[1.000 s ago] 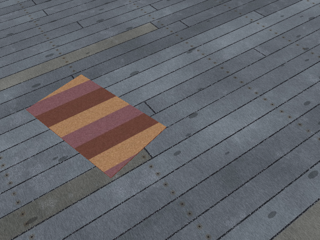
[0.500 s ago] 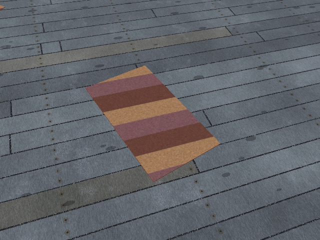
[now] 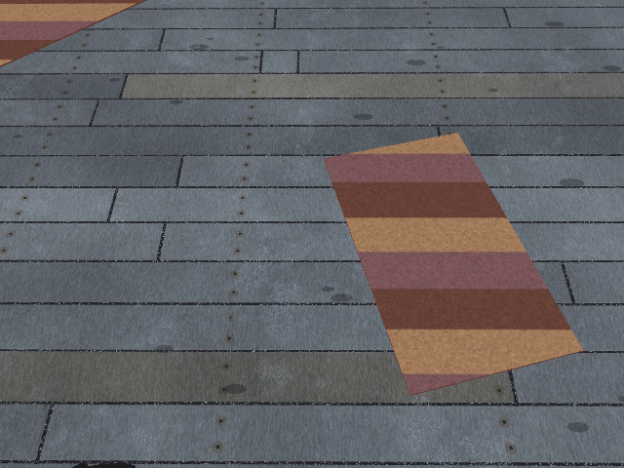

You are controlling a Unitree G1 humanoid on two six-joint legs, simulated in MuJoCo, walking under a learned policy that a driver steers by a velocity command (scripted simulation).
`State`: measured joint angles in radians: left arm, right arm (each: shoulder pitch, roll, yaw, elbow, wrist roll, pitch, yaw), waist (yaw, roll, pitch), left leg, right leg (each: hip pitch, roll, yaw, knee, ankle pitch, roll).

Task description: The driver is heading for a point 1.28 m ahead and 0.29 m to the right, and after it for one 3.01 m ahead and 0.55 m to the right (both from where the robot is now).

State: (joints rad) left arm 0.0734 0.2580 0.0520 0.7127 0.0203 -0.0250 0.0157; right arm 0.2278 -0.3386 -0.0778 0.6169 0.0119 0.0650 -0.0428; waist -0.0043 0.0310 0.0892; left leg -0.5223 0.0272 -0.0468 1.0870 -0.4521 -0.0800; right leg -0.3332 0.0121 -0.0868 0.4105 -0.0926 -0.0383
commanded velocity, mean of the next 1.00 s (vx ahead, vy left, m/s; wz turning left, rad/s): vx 0.28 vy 0.00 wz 0.12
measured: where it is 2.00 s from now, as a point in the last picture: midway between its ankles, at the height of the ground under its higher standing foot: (330, 293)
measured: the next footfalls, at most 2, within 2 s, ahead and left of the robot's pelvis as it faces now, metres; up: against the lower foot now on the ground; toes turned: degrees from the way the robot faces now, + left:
left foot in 0.18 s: +0.07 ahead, +0.14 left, +0.00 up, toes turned +3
right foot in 0.60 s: +0.17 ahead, -0.09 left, +0.00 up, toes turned +2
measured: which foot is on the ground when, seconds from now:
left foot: up 0.00-0.16, down 0.18-0.60, up 0.62-1.00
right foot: down 0.00-0.18, up 0.20-0.58, down 0.60-1.00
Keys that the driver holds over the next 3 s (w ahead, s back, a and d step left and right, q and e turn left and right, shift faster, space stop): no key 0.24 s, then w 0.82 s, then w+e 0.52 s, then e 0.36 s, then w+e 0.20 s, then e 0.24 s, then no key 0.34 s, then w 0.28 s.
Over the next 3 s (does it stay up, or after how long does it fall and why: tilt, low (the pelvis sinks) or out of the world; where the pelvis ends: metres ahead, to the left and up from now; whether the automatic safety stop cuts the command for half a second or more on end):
stays up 0.95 -0.14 0.00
